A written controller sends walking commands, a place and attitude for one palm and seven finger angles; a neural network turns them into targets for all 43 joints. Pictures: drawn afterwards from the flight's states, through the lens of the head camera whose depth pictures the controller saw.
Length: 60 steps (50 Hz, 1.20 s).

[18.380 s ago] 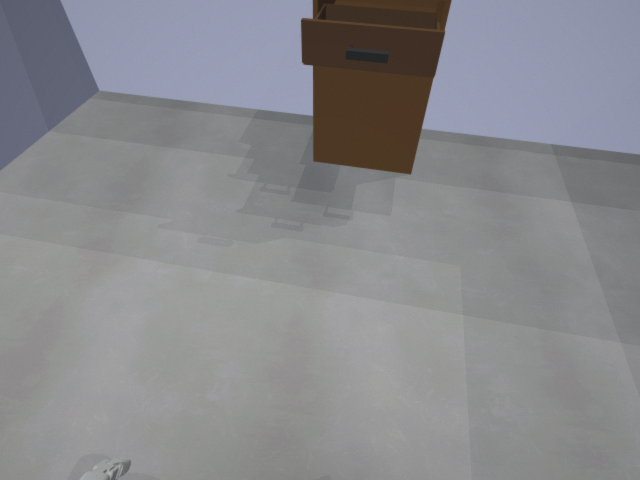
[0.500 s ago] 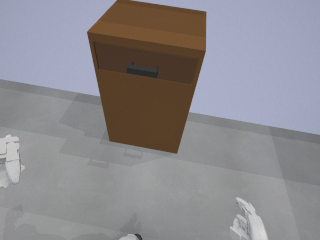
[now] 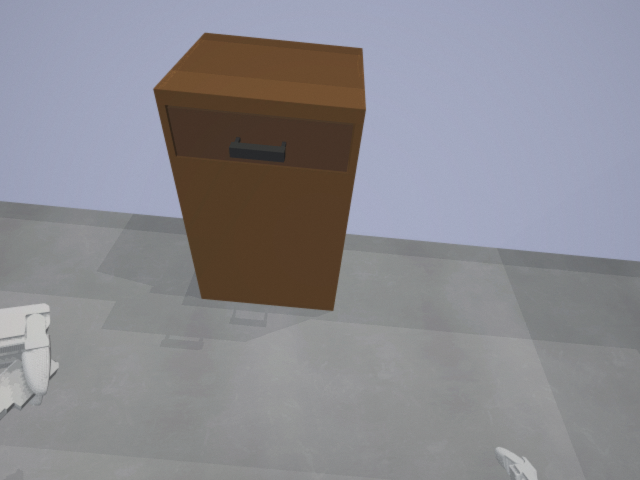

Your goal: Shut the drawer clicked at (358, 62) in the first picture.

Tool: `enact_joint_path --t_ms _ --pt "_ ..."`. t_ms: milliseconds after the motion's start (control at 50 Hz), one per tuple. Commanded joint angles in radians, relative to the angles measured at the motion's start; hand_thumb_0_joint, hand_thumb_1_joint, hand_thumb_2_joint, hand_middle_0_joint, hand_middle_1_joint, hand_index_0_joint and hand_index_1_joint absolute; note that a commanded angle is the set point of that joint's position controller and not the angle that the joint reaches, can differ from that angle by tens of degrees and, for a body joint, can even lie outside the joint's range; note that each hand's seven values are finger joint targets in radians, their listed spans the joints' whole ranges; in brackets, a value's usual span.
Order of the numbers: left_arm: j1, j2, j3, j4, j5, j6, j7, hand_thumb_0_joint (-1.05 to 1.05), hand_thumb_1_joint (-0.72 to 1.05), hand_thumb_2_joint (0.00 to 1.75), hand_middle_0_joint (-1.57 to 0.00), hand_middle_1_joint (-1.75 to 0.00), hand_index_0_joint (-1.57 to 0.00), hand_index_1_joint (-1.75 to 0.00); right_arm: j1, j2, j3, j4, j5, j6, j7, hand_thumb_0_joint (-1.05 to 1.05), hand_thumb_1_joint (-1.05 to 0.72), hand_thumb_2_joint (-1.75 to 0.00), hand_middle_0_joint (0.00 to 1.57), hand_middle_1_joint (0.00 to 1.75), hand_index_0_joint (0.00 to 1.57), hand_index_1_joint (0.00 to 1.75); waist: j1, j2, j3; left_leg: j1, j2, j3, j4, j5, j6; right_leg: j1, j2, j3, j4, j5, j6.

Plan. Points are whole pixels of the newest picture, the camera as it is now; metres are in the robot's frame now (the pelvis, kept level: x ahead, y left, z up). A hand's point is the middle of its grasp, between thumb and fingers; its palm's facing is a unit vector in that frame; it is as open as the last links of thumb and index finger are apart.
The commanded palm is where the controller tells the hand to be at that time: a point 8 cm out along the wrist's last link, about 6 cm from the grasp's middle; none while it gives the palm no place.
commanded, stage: stop stepping back and stand still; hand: left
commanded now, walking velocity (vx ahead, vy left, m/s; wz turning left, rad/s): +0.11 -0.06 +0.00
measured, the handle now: (259, 147) +0.89 +0.22 -0.05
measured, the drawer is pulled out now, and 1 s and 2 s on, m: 0.00 0.00 0.00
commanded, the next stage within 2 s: let the arm hang, fingers relaxed in 0.60 s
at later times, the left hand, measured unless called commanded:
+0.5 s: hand (30, 372) +0.16 +0.27 +0.16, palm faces +0.47 -0.77 -0.43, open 3.2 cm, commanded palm +0.10 +0.29 +0.18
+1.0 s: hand out of the picture +0.04 +0.20 -0.17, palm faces +0.07 -0.97 -0.22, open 3.1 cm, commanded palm none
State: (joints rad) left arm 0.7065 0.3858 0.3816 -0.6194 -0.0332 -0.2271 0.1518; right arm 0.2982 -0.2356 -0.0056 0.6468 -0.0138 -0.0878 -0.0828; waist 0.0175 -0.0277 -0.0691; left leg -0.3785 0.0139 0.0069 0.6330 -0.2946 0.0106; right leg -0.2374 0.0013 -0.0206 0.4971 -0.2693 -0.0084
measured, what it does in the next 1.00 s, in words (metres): steps on the spot: left foot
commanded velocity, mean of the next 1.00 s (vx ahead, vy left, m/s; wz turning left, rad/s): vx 0.03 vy -0.01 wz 0.00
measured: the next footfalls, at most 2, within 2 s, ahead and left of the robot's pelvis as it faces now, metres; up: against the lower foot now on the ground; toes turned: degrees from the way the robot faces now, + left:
left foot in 0.02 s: +0.06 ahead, +0.12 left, +0.00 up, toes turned +5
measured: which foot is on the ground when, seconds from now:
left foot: up 0.00-0.00, down 0.02-1.00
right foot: down 0.00-1.00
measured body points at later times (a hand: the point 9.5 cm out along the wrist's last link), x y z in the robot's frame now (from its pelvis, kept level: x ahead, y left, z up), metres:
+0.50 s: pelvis -0.02 +0.01 +0.00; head -0.02 +0.01 +0.45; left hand +0.13 +0.30 +0.19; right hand +0.14 -0.22 -0.09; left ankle +0.02 +0.12 -0.74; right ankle -0.01 -0.10 -0.73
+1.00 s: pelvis -0.01 +0.01 +0.00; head +0.00 +0.02 +0.45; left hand +0.04 +0.25 -0.15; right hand +0.10 -0.24 -0.13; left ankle +0.02 +0.12 -0.73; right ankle -0.01 -0.10 -0.73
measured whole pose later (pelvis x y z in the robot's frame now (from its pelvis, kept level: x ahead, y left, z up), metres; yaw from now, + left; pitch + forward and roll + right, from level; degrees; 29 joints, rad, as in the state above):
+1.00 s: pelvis -0.01 +0.01 +0.00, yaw +5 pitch -1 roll -1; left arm 0.26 0.20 0.01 0.86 0.04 0.05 0.03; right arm 0.18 -0.24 0.01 0.91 -0.03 0.02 -0.01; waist -0.01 -0.03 0.04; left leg -0.32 0.00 0.01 0.55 -0.22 0.02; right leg -0.22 -0.01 -0.07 0.53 -0.30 -0.01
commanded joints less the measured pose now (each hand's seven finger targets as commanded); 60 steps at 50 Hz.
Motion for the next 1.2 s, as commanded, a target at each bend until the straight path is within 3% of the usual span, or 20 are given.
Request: enact_joint_path --t_ms 0,40,60,140,160,200,240,320,360,380,420,500,560,660,680,700,780,880,980,1180 --pt "-0.254 0.117 0.035 -0.107 0.017 -0.048 0.034 0.0 0.9 0.9 -1.4 -1.6 -1.4 -1.6 -0.151 -0.133 -0.038 -0.156 0.012 -0.111 -0.036 0.0 -0.9 -0.9 0.2 0.3 0.2 0.3 -0.038 0.196 0.107 0.101 0.163 -0.241 -0.352 -0.127 0.074 -0.141 -0.019 0.002 0.061 -0.132 0.003" --pt "-0.221 0.138 0.069 -0.105 0.022 -0.051 0.023 0.0 0.9 0.9 -1.4 -1.6 -1.4 -1.6 -0.166 -0.106 -0.026 -0.149 0.008 -0.113 -0.031 0.0 -0.9 -0.9 0.2 0.3 0.2 0.3 -0.037 0.274 0.084 -0.042 0.217 -0.369 -0.524 -0.479 0.098 -0.043 0.022 -0.008 0.208 -0.183 0.016" --pt "-0.223 0.146 0.079 -0.143 0.029 -0.052 0.021 0.0 0.9 0.9 -1.4 -1.6 -1.4 -1.6 -0.171 -0.092 -0.024 -0.157 0.004 -0.112 -0.025 0.0 -0.9 -0.9 0.2 0.3 0.2 0.3 -0.029 0.294 0.098 -0.081 0.225 -0.381 -0.546 -0.493 0.109 -0.018 0.023 -0.01 0.235 -0.175 0.006" --pt "-0.078 0.147 0.084 -0.191 0.025 -0.048 0.013 0.0 0.9 0.9 -1.4 -1.6 -1.4 -1.6 -0.175 -0.087 -0.025 -0.178 -0.005 -0.102 0.006 0.0 -0.9 -0.9 0.2 0.3 0.2 0.3 -0.018 0.174 0.055 -0.129 0.119 -0.17 -0.368 -0.314 0.049 0.164 0.006 0.005 -0.054 -0.162 -0.024" --pt "-0.067 0.154 0.093 -0.187 0.02 -0.045 0.011 0.0 0.9 0.9 -1.4 -1.6 -1.4 -1.6 -0.175 -0.085 -0.031 -0.183 -0.01 -0.089 0.008 0.0 -0.9 -0.9 0.2 0.3 0.2 0.3 -0.023 0.097 0.055 -0.137 0.058 -0.102 -0.231 -0.26 0.023 0.137 -0.042 0.085 -0.135 -0.213 -0.056" --pt "-0.05 0.182 0.132 -0.164 0.002 -0.03 0.018 0.0 0.9 0.9 -1.4 -1.6 -1.4 -1.6 -0.163 -0.08 -0.045 -0.173 -0.002 -0.067 0.015 0.0 -0.9 -0.9 0.2 0.3 0.2 0.3 -0.009 -0.181 0.064 -0.172 -0.022 0.005 0.228 -0.105 -0.013 -0.009 -0.292 0.455 -0.342 -0.478 -0.185" --pt "-0.106 0.153 0.118 -0.136 -0.006 -0.043 0.024 0.0 0.9 0.9 -1.4 -1.6 -1.4 -1.6 -0.126 -0.069 -0.034 -0.151 0.0 -0.063 0.014 0.0 -0.9 -0.9 0.2 0.3 0.2 0.3 -0.045 -0.053 0.048 -0.156 0.023 -0.019 0.301 -0.09 -0.007 -0.028 -0.308 0.363 -0.275 -0.284 -0.202" --pt "-0.133 0.133 0.085 -0.092 -0.002 -0.044 0.028 0.0 0.9 0.9 -1.4 -1.6 -1.4 -1.6 -0.158 -0.065 -0.018 -0.149 0.006 -0.077 -0.012 0.0 -0.9 -0.9 0.2 0.3 0.2 0.3 -0.038 -0.009 0.08 0.161 0.024 0.038 -0.131 -0.009 0.018 -0.176 -0.169 0.145 -0.166 -0.259 -0.09" --pt "-0.162 0.126 0.072 -0.139 0.0 -0.058 0.024 0.0 0.9 0.9 -1.4 -1.6 -1.4 -1.6 -0.165 -0.098 -0.027 -0.162 0.004 -0.093 -0.017 0.0 -0.9 -0.9 0.2 0.3 0.2 0.3 -0.026 0.146 0.082 0.185 0.136 -0.136 -0.273 -0.022 0.065 -0.158 -0.058 0.074 -0.018 -0.127 -0.022" --pt "-0.187 0.138 0.076 -0.171 0.005 -0.062 0.023 0.0 0.9 0.9 -1.4 -1.6 -1.4 -1.6 -0.168 -0.111 -0.03 -0.172 0.01 -0.098 -0.015 0.0 -0.9 -0.9 0.2 0.3 0.2 0.3 -0.02 0.146 0.058 0.159 0.183 -0.206 -0.285 0.045 0.082 -0.11 -0.02 0.036 0.047 -0.025 0.005" --pt "-0.167 0.134 0.084 -0.139 0.012 -0.061 0.013 0.0 0.9 0.9 -1.4 -1.6 -1.4 -1.6 -0.169 -0.082 -0.016 -0.156 0.007 -0.104 -0.014 0.0 -0.9 -0.9 0.2 0.3 0.2 0.3 -0.027 0.213 0.081 0.048 0.21 -0.271 -0.422 -0.199 0.089 -0.055 -0.003 0.003 0.118 -0.101 0.018" --pt "-0.155 0.144 0.09 -0.164 0.021 -0.062 0.016 0.0 0.9 0.9 -1.4 -1.6 -1.4 -1.6 -0.175 -0.083 -0.017 -0.158 0.007 -0.117 -0.001 0.0 -0.9 -0.9 0.2 0.3 0.2 0.3 -0.016 0.122 0.046 0.043 0.149 -0.147 -0.332 -0.031 0.062 0.059 -0.028 0.022 -0.026 0.022 0.011" --pt "-0.08 0.129 0.087 -0.133 0.002 -0.058 0.012 0.0 0.9 0.9 -1.4 -1.6 -1.4 -1.6 -0.166 -0.08 -0.03 -0.162 0.01 -0.104 0.012 0.0 -0.9 -0.9 0.2 0.3 0.2 0.3 -0.024 -0.014 -0.013 0.117 0.054 -0.029 -0.154 0.131 0.017 0.044 -0.093 0.136 -0.134 0.142 -0.021" --pt "-0.066 0.139 0.1 -0.122 -0.012 -0.048 0.014 0.0 0.9 0.9 -1.4 -1.6 -1.4 -1.6 -0.178 -0.075 -0.027 -0.171 0.012 -0.074 0.007 0.0 -0.9 -0.9 0.2 0.3 0.2 0.3 -0.028 0.047 -0.028 0.185 0.062 -0.027 -0.175 0.243 0.01 0.023 -0.081 0.095 -0.116 0.219 -0.016" --pt "-0.216 0.033 -0.282 0.702 0.093 0.111 -0.135 0.0 0.9 0.9 -1.4 -1.6 -1.4 -1.6 -0.225 -0.27 -0.093 0.066 0.016 -0.103 0.099 0.0 -0.9 -0.9 0.2 0.3 0.2 0.3 -0.062 0.065 0.004 0.108 0.096 -0.057 -0.005 0.449 0.019 -0.07 -0.149 0.028 0.066 0.448 -0.024" --pt "-0.209 -0.017 -0.271 0.718 0.078 0.186 -0.149 0.0 0.9 0.9 -1.36 -1.56 -1.36 -1.56 -0.138 -0.2 -0.101 0.057 0.02 -0.049 0.093 0.0 -0.9 -0.9 0.2 0.3 0.2 0.3 -0.05 0.044 -0.078 0.168 0.093 -0.039 -0.03 0.492 0.009 -0.041 -0.127 0.07 0.056 0.435 -0.02" --pt "-0.343 -0.016 -0.29 0.917 0.072 0.211 -0.148 0.0 0.9 0.9 -1.2 -1.38 -1.2 -1.38 -0.131 -0.167 -0.051 0.042 -0.001 0.028 0.083 0.0 -0.9 -0.9 0.2 0.3 0.2 0.3 -0.022 -0.191 -0.039 0.088 0.088 -0.096 -0.051 0.374 0.048 -0.007 -0.113 0.047 0.031 0.31 -0.036" --pt "-0.45 -0.004 -0.322 1.255 0.059 0.234 -0.137 0.0 0.9 0.9 -1.0 -1.17 -1.0 -1.17 -0.169 -0.145 -0.027 0.139 -0.016 0.072 0.077 0.0 -0.9 -0.9 0.2 0.3 0.2 0.3 -0.012 0.064 0.047 0.081 0.08 -0.116 -0.187 0.269 0.042 0.014 -0.096 0.06 -0.035 0.084 -0.035" --pt "-0.424 -0.038 -0.347 1.498 0.045 0.228 -0.136 0.0 0.9 0.9 -0.8 -0.95 -0.8 -0.95 -0.112 -0.088 -0.011 0.257 -0.011 0.09 0.065 0.0 -0.9 -0.9 0.2 0.3 0.2 0.3 -0.015 0.173 0.048 0.118 0.072 -0.104 -0.247 0.117 0.025 0.042 -0.102 0.074 -0.139 0.0 -0.044" --pt "-0.383 -0.058 -0.36 1.703 0.042 0.223 -0.132 0.0 0.9 0.9 -0.4 -0.52 -0.4 -0.52 0.009 -0.072 -0.022 0.406 0.0 0.095 0.052 0.0 -0.9 -0.9 0.2 0.3 0.2 0.3 -0.023 0.06 0.095 0.166 0.087 -0.115 -0.296 0.056 0.033 0.016 -0.098 0.041 -0.19 -0.037 -0.05"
